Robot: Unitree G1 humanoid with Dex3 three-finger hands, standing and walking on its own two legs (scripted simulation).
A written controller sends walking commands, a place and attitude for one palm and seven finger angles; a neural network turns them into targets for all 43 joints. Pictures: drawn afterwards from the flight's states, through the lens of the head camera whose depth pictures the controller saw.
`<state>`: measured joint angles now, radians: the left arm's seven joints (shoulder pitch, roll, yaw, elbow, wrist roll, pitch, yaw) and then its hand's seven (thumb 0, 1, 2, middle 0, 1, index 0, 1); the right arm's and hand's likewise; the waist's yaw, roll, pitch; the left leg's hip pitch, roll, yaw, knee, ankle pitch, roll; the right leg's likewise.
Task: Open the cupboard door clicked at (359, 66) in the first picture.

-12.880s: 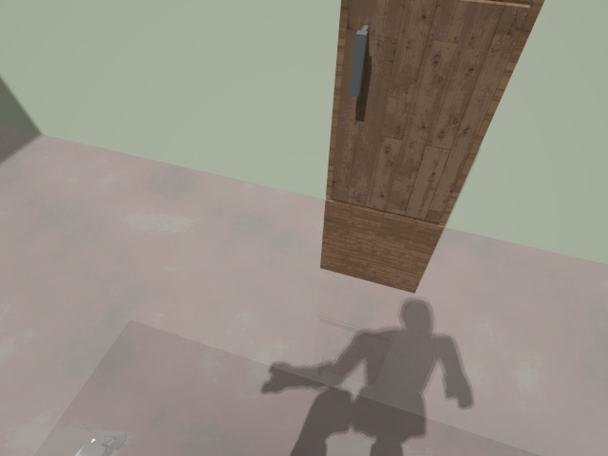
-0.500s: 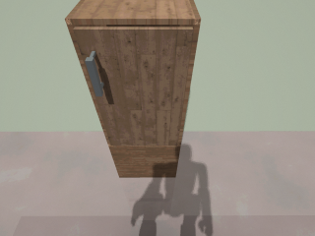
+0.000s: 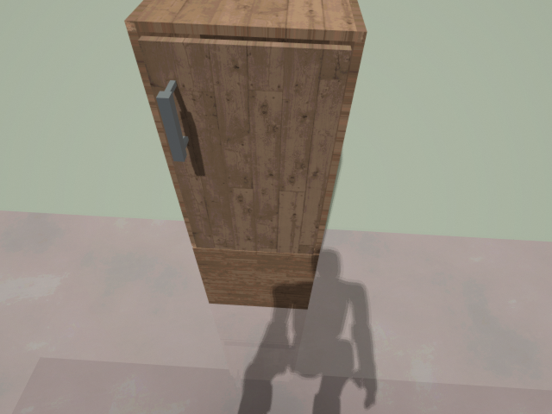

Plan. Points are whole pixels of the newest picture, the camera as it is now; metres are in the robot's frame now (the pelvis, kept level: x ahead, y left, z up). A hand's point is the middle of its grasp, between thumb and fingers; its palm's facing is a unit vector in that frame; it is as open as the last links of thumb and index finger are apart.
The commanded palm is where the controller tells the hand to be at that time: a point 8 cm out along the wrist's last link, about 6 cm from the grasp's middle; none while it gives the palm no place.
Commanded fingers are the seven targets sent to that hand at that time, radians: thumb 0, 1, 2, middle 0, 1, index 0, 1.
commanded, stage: look again from close up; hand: left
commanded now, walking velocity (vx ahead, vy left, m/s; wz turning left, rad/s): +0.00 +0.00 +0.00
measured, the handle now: (175, 122) +0.57 +0.23 +0.11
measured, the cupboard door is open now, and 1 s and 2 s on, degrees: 0 0 0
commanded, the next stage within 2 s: raise the hand with hooked fingers in 0.46 s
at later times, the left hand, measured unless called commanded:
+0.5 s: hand out of the picture +0.03 +0.21 -0.18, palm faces +0.01 -0.98 -0.21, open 7.4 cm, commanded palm none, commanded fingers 0.00 0.90 0.90 -0.20 -0.30 -0.20 -0.30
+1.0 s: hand (131, 403) +0.14 +0.21 -0.04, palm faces +0.06 -1.00 -0.01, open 8.7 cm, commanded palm +0.14 +0.28 -0.02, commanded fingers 0.00 0.36 0.67 -0.24 -0.64 -0.24 -0.64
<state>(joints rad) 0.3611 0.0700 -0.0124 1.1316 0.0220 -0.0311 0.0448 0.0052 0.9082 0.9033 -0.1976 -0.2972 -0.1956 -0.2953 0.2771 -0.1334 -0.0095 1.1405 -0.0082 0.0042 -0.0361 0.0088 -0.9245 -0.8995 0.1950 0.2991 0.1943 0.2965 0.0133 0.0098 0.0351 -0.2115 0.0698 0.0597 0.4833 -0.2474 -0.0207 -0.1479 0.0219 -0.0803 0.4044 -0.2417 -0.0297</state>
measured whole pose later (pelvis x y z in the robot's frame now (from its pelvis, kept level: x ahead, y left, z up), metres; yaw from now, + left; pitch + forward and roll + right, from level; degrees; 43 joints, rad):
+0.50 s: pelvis +0.01 +0.04 +0.00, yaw +0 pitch -1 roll +0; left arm 0.26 0.16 0.00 1.07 0.02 -0.01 0.03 0.01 0.92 0.90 -0.19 -0.30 -0.19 -0.29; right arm 0.32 -0.13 0.02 1.11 -0.01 -0.03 -0.03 0.01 -0.92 -0.90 0.20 0.30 0.20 0.30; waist 0.00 0.00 0.02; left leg -0.20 -0.01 0.08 0.49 -0.28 0.03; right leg -0.18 -0.05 -0.04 0.50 -0.31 0.02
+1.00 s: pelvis -0.02 +0.00 -0.06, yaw +1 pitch +8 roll +0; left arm 0.47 0.22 0.22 0.12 -0.27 -0.43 -0.36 0.01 0.59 0.77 -0.22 -0.50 -0.22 -0.50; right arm 0.14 -0.27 -0.07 0.49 0.02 -0.24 -0.02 0.01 -0.91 -0.90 0.20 0.30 0.20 0.30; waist 0.03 -0.06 -0.10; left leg -0.67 0.04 0.03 0.97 -0.44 -0.02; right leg -0.64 -0.03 -0.09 0.98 -0.48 -0.03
